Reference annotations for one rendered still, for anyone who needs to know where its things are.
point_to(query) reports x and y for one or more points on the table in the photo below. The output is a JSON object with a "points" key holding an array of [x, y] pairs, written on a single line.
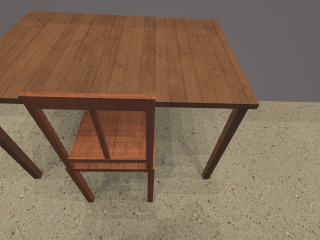
{"points": [[184, 62]]}

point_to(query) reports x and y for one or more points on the chair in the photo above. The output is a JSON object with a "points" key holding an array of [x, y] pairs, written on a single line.
{"points": [[116, 133]]}

